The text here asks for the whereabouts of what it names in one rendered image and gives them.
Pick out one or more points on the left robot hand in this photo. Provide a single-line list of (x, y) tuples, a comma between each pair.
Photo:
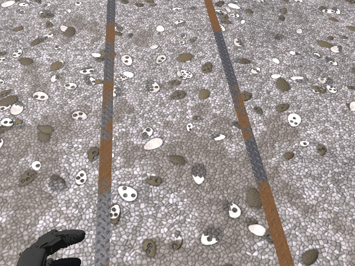
[(48, 244)]

